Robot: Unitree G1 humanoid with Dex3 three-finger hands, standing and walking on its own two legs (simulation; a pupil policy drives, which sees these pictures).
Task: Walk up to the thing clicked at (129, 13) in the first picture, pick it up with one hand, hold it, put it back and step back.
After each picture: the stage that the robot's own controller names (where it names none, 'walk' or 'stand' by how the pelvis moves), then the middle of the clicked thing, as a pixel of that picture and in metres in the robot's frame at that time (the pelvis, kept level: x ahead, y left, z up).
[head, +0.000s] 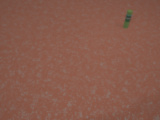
stand; (127, 19) +1.83 -0.59 -0.65
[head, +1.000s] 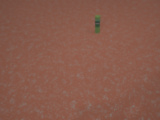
walk; (97, 24) +1.80 -0.07 -0.63
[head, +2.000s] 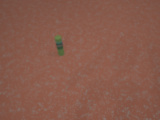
walk; (59, 46) +1.24 +0.32 -0.65
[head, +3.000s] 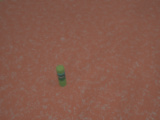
walk; (61, 76) +0.83 +0.25 -0.65
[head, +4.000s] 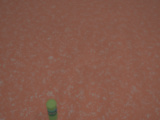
walk; (52, 111) +0.52 +0.18 -0.64
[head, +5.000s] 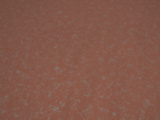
stand; out of the picture +0.37 +0.20 -0.65
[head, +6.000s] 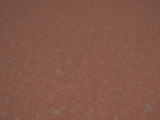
stand; out of the picture +0.37 +0.17 -0.66
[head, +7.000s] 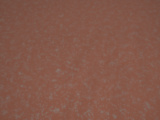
stand; out of the picture +0.39 +0.18 -0.66
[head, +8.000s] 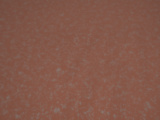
stand; out of the picture +0.38 +0.18 -0.66
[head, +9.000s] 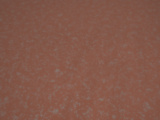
go down; out of the picture +0.37 +0.18 -0.66
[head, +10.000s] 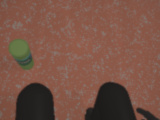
go down; (23, 57) +0.45 +0.22 -0.29
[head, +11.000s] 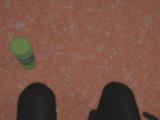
approach; (25, 56) +0.45 +0.23 -0.26
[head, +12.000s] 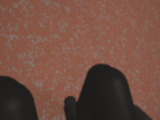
close in; out of the picture +0.44 +0.27 -0.16
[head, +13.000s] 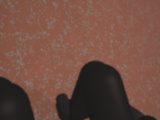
close; out of the picture +0.44 +0.29 -0.16
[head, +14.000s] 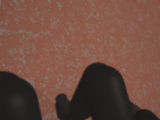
lift; out of the picture +0.39 +0.27 -0.16
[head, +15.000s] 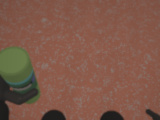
lift; (23, 81) +0.32 +0.19 +0.03
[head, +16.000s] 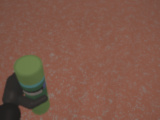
hold; (35, 89) +0.31 +0.17 +0.03
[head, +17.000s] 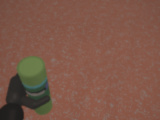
hold; (38, 90) +0.31 +0.16 +0.03
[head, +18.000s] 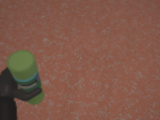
crouch; (29, 82) +0.34 +0.18 -0.01
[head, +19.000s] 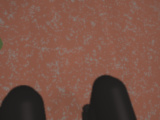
lower; out of the picture +0.49 +0.25 -0.04
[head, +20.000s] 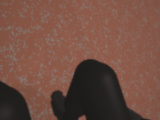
lower; out of the picture +0.45 +0.30 -0.16
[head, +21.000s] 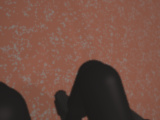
lower; out of the picture +0.45 +0.30 -0.16
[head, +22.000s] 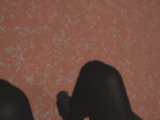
lower; out of the picture +0.44 +0.29 -0.16
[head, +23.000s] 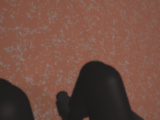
lower; out of the picture +0.43 +0.29 -0.16
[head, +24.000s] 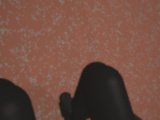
open; out of the picture +0.43 +0.27 -0.17
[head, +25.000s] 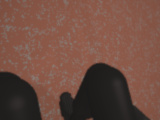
stand; out of the picture +0.42 +0.27 -0.17
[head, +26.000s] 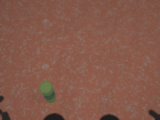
walk; (48, 93) +0.42 +0.19 -0.47
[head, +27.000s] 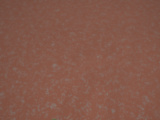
stand; out of the picture +0.38 +0.18 -0.60
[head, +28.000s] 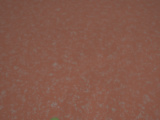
stand; out of the picture +0.39 +0.18 -0.60
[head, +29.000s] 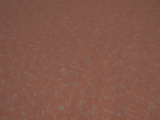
stand; out of the picture +0.41 +0.16 -0.65
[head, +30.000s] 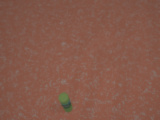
walk; (66, 103) +0.46 +0.19 -0.63
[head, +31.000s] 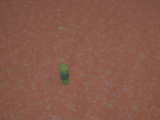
walk; (64, 75) +0.69 +0.15 -0.63
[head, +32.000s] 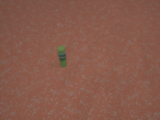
stand; (62, 57) +1.00 +0.25 -0.63
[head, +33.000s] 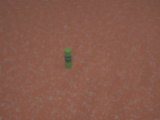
stand; (68, 58) +1.03 +0.17 -0.65
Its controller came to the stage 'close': yes
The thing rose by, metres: 0.68
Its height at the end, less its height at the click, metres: +0.00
